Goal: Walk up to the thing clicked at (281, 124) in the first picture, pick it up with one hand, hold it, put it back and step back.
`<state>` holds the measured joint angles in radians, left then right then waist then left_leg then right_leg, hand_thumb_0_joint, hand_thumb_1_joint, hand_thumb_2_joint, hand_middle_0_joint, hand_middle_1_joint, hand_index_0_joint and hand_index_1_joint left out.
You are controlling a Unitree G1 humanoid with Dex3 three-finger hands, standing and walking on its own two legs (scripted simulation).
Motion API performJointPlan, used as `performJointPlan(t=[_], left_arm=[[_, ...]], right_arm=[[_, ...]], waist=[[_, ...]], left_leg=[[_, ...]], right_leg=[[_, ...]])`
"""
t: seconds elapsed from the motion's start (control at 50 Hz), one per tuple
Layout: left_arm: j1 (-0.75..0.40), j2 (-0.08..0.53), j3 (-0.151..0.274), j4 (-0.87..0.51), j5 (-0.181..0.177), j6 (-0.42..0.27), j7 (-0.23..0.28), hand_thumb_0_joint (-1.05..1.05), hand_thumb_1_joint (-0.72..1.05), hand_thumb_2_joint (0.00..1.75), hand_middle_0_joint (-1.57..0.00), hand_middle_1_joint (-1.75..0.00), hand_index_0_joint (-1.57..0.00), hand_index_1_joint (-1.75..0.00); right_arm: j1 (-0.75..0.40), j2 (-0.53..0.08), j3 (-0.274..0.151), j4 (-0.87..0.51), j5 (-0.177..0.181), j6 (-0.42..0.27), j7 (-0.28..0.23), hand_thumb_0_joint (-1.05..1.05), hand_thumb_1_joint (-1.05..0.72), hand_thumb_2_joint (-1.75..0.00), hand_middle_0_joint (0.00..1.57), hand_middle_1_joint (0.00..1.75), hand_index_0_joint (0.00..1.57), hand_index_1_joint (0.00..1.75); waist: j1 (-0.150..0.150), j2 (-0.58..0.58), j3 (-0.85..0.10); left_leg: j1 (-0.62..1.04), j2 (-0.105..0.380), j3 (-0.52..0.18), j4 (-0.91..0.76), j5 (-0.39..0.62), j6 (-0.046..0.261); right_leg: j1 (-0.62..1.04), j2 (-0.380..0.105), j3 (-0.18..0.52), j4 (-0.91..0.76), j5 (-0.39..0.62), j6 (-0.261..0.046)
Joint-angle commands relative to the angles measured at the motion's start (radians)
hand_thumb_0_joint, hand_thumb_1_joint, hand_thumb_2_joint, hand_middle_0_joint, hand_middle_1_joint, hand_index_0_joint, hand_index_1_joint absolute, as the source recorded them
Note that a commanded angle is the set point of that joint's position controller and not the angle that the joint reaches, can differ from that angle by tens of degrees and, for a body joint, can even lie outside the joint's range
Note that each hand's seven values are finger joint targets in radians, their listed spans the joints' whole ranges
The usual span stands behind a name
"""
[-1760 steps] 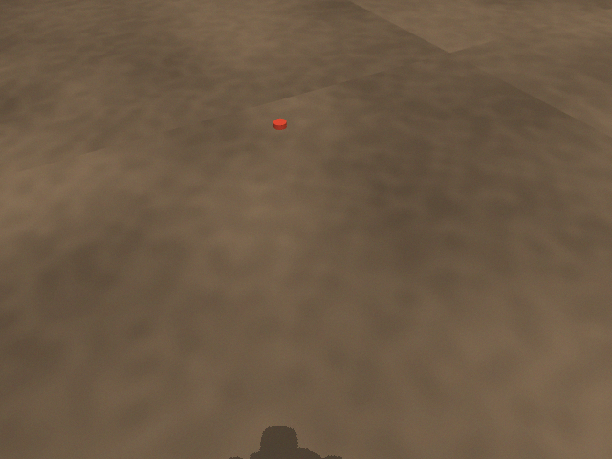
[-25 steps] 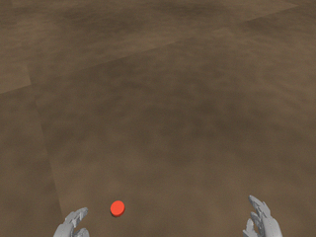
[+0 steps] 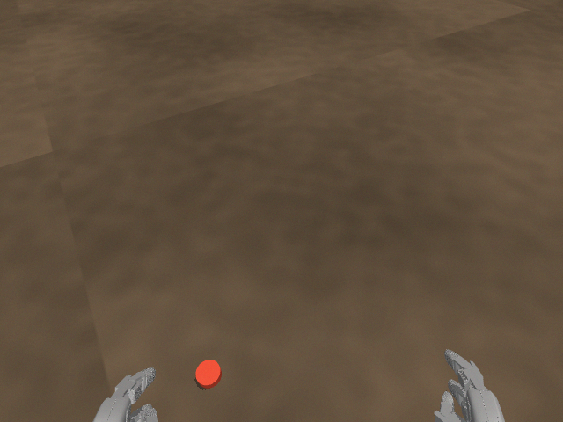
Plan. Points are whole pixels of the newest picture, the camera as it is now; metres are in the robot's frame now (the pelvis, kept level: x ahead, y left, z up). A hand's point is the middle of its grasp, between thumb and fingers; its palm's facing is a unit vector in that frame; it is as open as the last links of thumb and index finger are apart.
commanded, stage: home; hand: left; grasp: from above
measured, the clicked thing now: (208, 373) +0.46 +0.26 -0.70
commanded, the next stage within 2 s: stand in 0.22 s
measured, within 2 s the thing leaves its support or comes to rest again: neither
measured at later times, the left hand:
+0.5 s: hand out of the picture +0.14 +0.22 -0.09, palm faces +0.01 -0.94 -0.34, open 7.4 cm
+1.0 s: hand out of the picture +0.04 +0.24 -0.11, palm faces +0.04 -0.94 -0.33, open 7.4 cm
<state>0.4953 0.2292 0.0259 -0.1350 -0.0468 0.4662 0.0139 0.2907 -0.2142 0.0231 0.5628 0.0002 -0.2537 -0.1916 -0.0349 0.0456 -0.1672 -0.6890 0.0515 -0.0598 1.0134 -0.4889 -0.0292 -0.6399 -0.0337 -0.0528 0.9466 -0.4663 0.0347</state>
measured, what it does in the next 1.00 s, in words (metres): rises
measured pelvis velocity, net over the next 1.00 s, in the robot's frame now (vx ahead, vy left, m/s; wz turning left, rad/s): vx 0.00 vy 0.00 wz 0.01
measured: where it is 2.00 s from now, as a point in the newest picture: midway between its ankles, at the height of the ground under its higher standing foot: outside the picture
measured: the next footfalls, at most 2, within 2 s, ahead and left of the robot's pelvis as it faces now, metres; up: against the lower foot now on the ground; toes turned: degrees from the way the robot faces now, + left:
none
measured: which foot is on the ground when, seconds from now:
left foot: down 0.00-1.00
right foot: down 0.00-1.00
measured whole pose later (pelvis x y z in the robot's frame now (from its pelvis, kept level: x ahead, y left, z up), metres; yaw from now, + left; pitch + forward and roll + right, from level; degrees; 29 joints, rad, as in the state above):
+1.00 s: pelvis +0.00 +0.00 +0.06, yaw +1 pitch -3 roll +0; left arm 0.21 0.28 0.03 1.05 0.03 0.01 0.03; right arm 0.17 -0.28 -0.03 1.04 -0.03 0.00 -0.02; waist 0.03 0.01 0.06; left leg -0.19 0.01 -0.03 0.52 -0.27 -0.01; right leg -0.17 -0.07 -0.04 0.49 -0.27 0.04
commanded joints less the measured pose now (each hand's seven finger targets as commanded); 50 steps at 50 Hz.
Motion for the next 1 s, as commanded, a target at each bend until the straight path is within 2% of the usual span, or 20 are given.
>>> performJointPlan(t=[0.0, 0.1, 0.14, 0.18, 0.26, 0.28, 0.3, 0.32, 0.34, 0.36, 0.4, 0.44, 0.46, 0.56, 0.58, 0.62, 0.74, 0.76, 0.84, 0.98], left_arm=[[-0.038, 0.105, 0.081, -0.205, 0.000, -0.048, 0.011, 0.00, 0.90, 0.90, -0.20, -0.30, -0.20, -0.30], [-0.018, 0.076, 0.051, -0.165, 0.001, -0.043, 0.008, 0.00, 0.90, 0.90, -0.20, -0.30, -0.20, -0.30], [-0.052, 0.130, 0.098, -0.245, 0.001, -0.051, 0.015, 0.00, 0.90, 0.90, -0.20, -0.30, -0.20, -0.30], [-0.022, 0.090, 0.055, -0.192, 0.002, -0.047, 0.009, 0.00, 0.90, 0.90, -0.20, -0.30, -0.20, -0.30], [-0.025, 0.106, 0.079, -0.215, 0.001, -0.049, 0.012, 0.00, 0.90, 0.90, -0.20, -0.30, -0.20, -0.30], [-0.009, 0.093, 0.066, -0.196, 0.002, -0.049, 0.011, 0.00, 0.90, 0.90, -0.20, -0.30, -0.20, -0.30], [-0.316, 0.183, 0.068, 0.155, 0.112, -0.267, 0.052, 0.00, 0.90, 0.90, -0.20, -0.30, -0.20, -0.30], [-0.200, 0.200, 0.087, 0.320, 0.119, -0.334, 0.049, 0.00, 0.90, 0.90, -0.20, -0.30, -0.20, -0.30], [-0.182, 0.218, 0.082, 0.370, 0.131, -0.368, 0.044, 0.00, 0.90, 0.90, -0.20, -0.30, -0.20, -0.30], [-0.222, 0.220, 0.074, 0.397, 0.126, -0.388, 0.038, 0.00, 0.90, 0.90, -0.20, -0.30, -0.20, -0.30], [-0.261, 0.218, 0.067, 0.472, 0.112, -0.417, 0.028, 0.00, 0.90, 0.90, -0.20, -0.30, -0.20, -0.30], [-0.258, 0.212, 0.069, 0.554, 0.102, -0.422, 0.026, 0.00, 0.90, 0.90, -0.20, -0.30, -0.20, -0.30], [-0.270, 0.210, 0.069, 0.593, 0.099, -0.428, 0.026, 0.00, 0.90, 0.90, -0.20, -0.30, -0.20, -0.30], [-0.294, 0.201, 0.068, 0.759, 0.102, -0.457, 0.026, 0.00, 0.90, 0.90, -0.20, -0.30, -0.20, -0.30], [-0.298, 0.210, 0.070, 0.791, 0.103, -0.464, 0.025, 0.00, 0.90, 0.90, -0.20, -0.30, -0.20, -0.30], [-0.308, 0.218, 0.072, 0.838, 0.097, -0.473, 0.025, 0.00, 0.90, 0.90, -0.20, -0.30, -0.20, -0.30], [-0.295, 0.229, 0.066, 0.975, 0.082, -0.478, 0.029, 0.00, 0.90, 0.90, -0.20, -0.30, -0.20, -0.30], [-0.296, 0.232, 0.065, 0.994, 0.082, -0.479, 0.031, 0.00, 0.90, 0.90, -0.20, -0.30, -0.20, -0.30], [-0.290, 0.241, 0.059, 1.067, 0.076, -0.478, 0.034, 0.00, 0.90, 0.90, -0.20, -0.30, -0.20, -0.30], [-0.322, 0.246, 0.047, 1.148, 0.077, -0.477, 0.032, 0.00, 0.90, 0.90, -0.20, -0.30, -0.20, -0.30]], right_arm=[[-0.074, -0.124, -0.052, -0.162, 0.002, -0.061, -0.009, 0.00, -0.90, -0.90, 0.20, 0.30, 0.20, 0.30], [-0.079, -0.120, -0.048, -0.170, 0.005, -0.061, -0.010, 0.00, -0.90, -0.90, 0.20, 0.30, 0.20, 0.30], [-0.078, -0.122, -0.053, -0.171, 0.004, -0.060, -0.010, 0.00, -0.90, -0.90, 0.20, 0.30, 0.20, 0.30], [-0.071, -0.120, -0.048, -0.165, 0.004, -0.057, -0.008, 0.00, -0.90, -0.90, 0.20, 0.30, 0.20, 0.30], [-0.072, -0.125, -0.054, -0.170, 0.005, -0.054, -0.009, 0.00, -0.90, -0.90, 0.20, 0.30, 0.20, 0.30], [-0.076, -0.121, -0.051, -0.172, 0.005, -0.054, -0.009, 0.00, -0.90, -0.90, 0.20, 0.30, 0.20, 0.30], [-0.128, -0.255, -0.087, 0.073, -0.120, 0.061, 0.051, 0.00, -0.90, -0.90, 0.20, 0.30, 0.20, 0.30], [-0.136, -0.271, -0.108, 0.084, -0.118, 0.108, 0.083, 0.00, -0.90, -0.90, 0.20, 0.30, 0.20, 0.30], [-0.138, -0.259, -0.105, 0.076, -0.119, 0.130, 0.104, 0.00, -0.90, -0.90, 0.20, 0.30, 0.20, 0.30], [-0.114, -0.253, -0.099, 0.069, -0.124, 0.146, 0.119, 0.00, -0.90, -0.90, 0.20, 0.30, 0.20, 0.30], [-0.110, -0.218, -0.089, 0.107, -0.070, 0.155, 0.152, 0.00, -0.90, -0.90, 0.20, 0.30, 0.20, 0.30], [-0.145, -0.231, -0.102, 0.127, -0.052, 0.166, 0.168, 0.00, -0.90, -0.90, 0.20, 0.30, 0.20, 0.30], [-0.153, -0.226, -0.106, 0.138, -0.048, 0.172, 0.173, 0.00, -0.90, -0.90, 0.20, 0.30, 0.20, 0.30], [-0.169, -0.246, -0.116, 0.202, -0.059, 0.198, 0.175, 0.00, -0.90, -0.90, 0.20, 0.30, 0.20, 0.30], [-0.171, -0.245, -0.115, 0.217, -0.056, 0.205, 0.176, 0.00, -0.90, -0.90, 0.20, 0.30, 0.20, 0.30], [-0.143, -0.246, -0.113, 0.246, -0.052, 0.209, 0.170, 0.00, -0.90, -0.90, 0.20, 0.30, 0.20, 0.30], [-0.140, -0.257, -0.107, 0.322, -0.040, 0.222, 0.160, 0.00, -0.90, -0.90, 0.20, 0.30, 0.20, 0.30], [-0.131, -0.257, -0.106, 0.336, -0.040, 0.222, 0.159, 0.00, -0.90, -0.90, 0.20, 0.30, 0.20, 0.30], [-0.122, -0.259, -0.099, 0.382, -0.033, 0.225, 0.155, 0.00, -0.90, -0.90, 0.20, 0.30, 0.20, 0.30], [-0.146, -0.260, -0.090, 0.435, -0.025, 0.231, 0.155, 0.00, -0.90, -0.90, 0.20, 0.30, 0.20, 0.30]], waist=[[0.000, 0.009, -0.066], [-0.007, 0.001, -0.043], [0.007, 0.008, -0.074], [-0.008, -0.006, -0.051], [0.000, 0.018, -0.079], [-0.001, 0.011, -0.087], [0.072, -0.034, 0.156], [0.080, -0.093, 0.078], [0.070, -0.136, 0.059], [0.039, -0.092, 0.071], [0.052, -0.023, 0.040], [0.074, -0.069, 0.059], [0.075, -0.078, 0.074], [0.069, 0.001, 0.121], [0.067, -0.016, 0.142], [0.053, -0.037, 0.129], [0.052, -0.017, 0.145], [0.051, -0.020, 0.137], [0.048, -0.027, 0.144], [0.049, -0.029, 0.198]], left_leg=[[0.086, -0.041, 0.022, -0.173, 0.205, 0.030], [0.071, -0.046, 0.027, -0.171, 0.170, 0.032], [0.075, -0.046, 0.028, -0.166, 0.184, 0.032], [0.075, -0.045, 0.029, -0.166, 0.180, 0.033], [0.088, -0.043, 0.028, -0.163, 0.211, 0.030], [0.083, -0.044, 0.023, -0.161, 0.215, 0.030], [0.131, 0.008, -0.036, -0.261, 0.432, 0.085], [0.178, -0.006, 0.009, -0.235, 0.422, 0.098], [0.202, -0.020, 0.026, -0.215, 0.397, 0.102], [0.198, -0.027, 0.018, -0.232, 0.348, 0.096], [0.265, -0.028, 0.006, -0.291, 0.287, 0.099], [0.292, -0.029, 0.007, -0.298, 0.282, 0.087], [0.295, -0.030, 0.005, -0.311, 0.251, 0.083], [0.306, 0.016, -0.068, -0.446, 0.130, 0.098], [0.289, 0.007, -0.059, -0.455, 0.117, 0.094], [0.336, 0.012, -0.053, -0.453, 0.231, 0.089], [0.407, 0.025, -0.059, -0.517, 0.297, 0.080], [0.423, 0.032, -0.062, -0.526, 0.352, 0.080], [0.474, 0.037, -0.054, -0.564, 0.417, 0.071], [0.509, 0.043, -0.047, -0.635, 0.390, 0.056]], right_leg=[[0.042, 0.050, -0.032, -0.145, 0.173, -0.027], [0.026, 0.046, -0.026, -0.155, 0.148, -0.025], [0.046, 0.045, -0.028, -0.152, 0.160, -0.026], [0.029, 0.048, -0.026, -0.151, 0.158, -0.024], [0.040, 0.048, -0.026, -0.141, 0.181, -0.027], [0.042, 0.049, -0.028, -0.141, 0.185, -0.027], [0.201, -0.018, 0.018, -0.139, 0.192, -0.059], [0.232, -0.034, 0.077, -0.190, 0.194, -0.090], [0.238, -0.052, 0.115, -0.218, 0.205, -0.112], [0.212, -0.042, 0.120, -0.223, 0.207, -0.110], [0.268, -0.058, 0.108, -0.207, 0.224, -0.090], [0.246, -0.057, 0.103, -0.247, 0.177, -0.084], [0.242, -0.060, 0.109, -0.279, 0.139, -0.080], [0.294, -0.036, 0.059, -0.309, 0.143, -0.052], [0.313, -0.041, 0.066, -0.337, 0.136, -0.055], [0.345, -0.051, 0.074, -0.351, 0.209, -0.058], [0.407, -0.066, 0.074, -0.432, 0.289, -0.057], [0.427, -0.067, 0.070, -0.434, 0.322, -0.054], [0.472, -0.078, 0.074, -0.483, 0.361, -0.050], [0.491, -0.081, 0.071, -0.575, 0.326, -0.038]])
